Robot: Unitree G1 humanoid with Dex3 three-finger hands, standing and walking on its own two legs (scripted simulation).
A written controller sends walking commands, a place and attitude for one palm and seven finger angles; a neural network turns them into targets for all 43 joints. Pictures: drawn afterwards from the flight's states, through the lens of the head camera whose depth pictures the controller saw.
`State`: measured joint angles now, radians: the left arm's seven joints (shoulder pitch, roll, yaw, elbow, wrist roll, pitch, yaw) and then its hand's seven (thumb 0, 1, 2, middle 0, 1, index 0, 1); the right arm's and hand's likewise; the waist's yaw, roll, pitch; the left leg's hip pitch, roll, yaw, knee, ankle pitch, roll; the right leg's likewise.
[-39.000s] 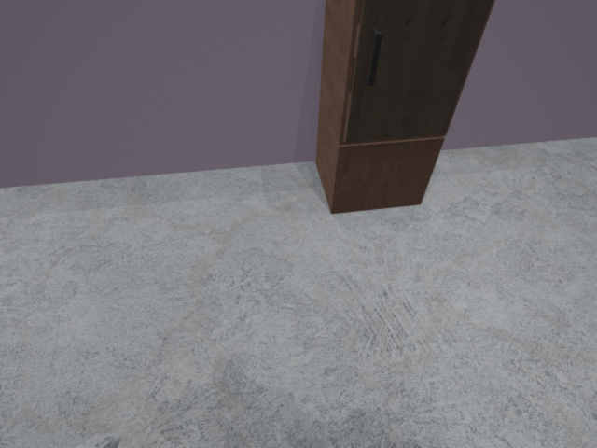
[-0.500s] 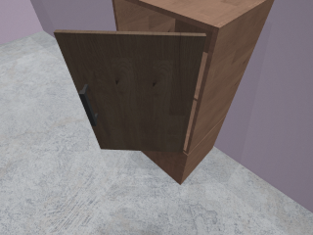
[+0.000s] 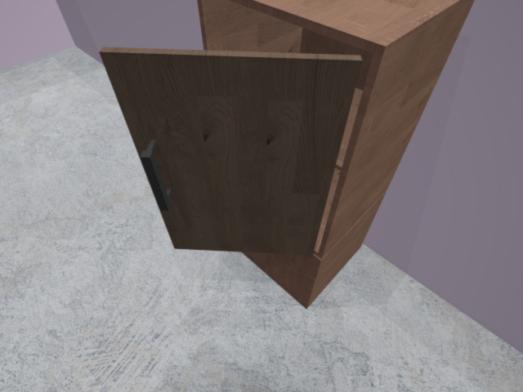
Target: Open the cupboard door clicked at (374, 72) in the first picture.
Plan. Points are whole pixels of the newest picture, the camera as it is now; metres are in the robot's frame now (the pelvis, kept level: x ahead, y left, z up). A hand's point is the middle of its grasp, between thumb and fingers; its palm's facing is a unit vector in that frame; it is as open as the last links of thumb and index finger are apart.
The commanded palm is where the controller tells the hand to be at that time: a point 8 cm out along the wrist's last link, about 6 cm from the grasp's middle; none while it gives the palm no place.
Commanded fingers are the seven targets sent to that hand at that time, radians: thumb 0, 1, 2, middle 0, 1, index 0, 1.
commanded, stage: raise the hand with hooked fingers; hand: left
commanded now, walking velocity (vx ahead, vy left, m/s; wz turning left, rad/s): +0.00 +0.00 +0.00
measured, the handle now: (159, 177) +0.52 +0.26 -0.01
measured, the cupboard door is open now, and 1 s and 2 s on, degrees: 41 41 41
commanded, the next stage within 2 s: none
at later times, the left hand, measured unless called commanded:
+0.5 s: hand (118, 391) +0.13 +0.22 -0.05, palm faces +0.14 -0.99 -0.05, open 9.4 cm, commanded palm +0.13 +0.27 -0.04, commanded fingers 0.00 0.22 0.61 -0.25 -0.74 -0.25 -0.74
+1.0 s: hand (106, 344) +0.19 +0.25 -0.04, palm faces -0.01 -1.00 -0.06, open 12.4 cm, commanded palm +0.17 +0.32 -0.02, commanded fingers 0.00 -0.36 0.36 -0.29 -1.11 -0.29 -1.11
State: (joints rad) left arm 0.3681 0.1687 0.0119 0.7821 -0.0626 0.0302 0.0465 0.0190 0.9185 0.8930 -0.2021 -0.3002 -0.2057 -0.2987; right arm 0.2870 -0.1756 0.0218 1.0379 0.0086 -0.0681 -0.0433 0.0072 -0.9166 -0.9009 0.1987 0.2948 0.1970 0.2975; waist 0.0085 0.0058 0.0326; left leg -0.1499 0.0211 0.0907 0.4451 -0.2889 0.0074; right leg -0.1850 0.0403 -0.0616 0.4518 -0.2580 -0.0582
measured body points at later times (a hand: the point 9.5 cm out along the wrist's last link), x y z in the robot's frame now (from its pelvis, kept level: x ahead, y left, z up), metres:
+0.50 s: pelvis -0.05 +0.01 -0.10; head +0.01 +0.04 +0.35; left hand +0.12 +0.27 -0.05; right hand +0.20 -0.20 -0.14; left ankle -0.03 +0.11 -0.74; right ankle -0.01 -0.08 -0.74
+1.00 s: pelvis -0.04 +0.03 -0.07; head +0.02 +0.05 +0.37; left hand +0.18 +0.31 -0.03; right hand +0.13 -0.23 -0.15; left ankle -0.03 +0.11 -0.74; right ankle -0.01 -0.08 -0.74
